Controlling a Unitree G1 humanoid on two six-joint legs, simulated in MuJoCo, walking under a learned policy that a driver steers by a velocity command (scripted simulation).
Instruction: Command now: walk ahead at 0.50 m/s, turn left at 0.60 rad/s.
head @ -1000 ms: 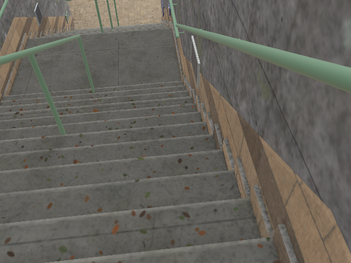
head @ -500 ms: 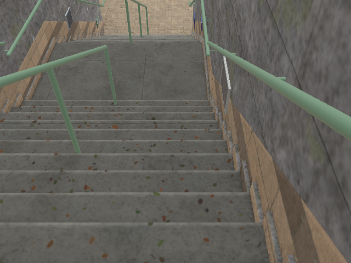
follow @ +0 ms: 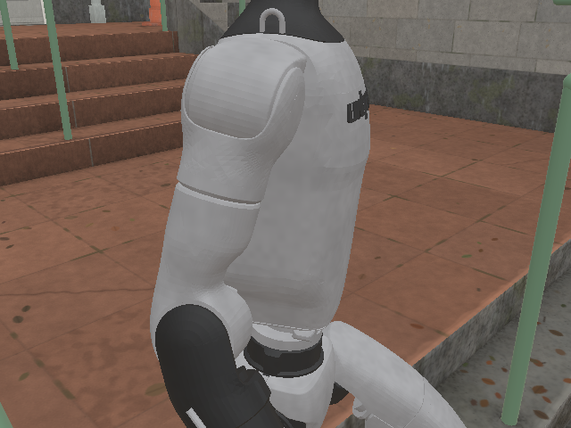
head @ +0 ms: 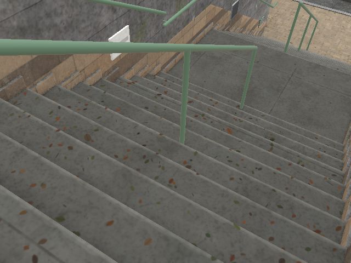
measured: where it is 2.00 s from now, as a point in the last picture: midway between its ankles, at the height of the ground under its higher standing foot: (237, 222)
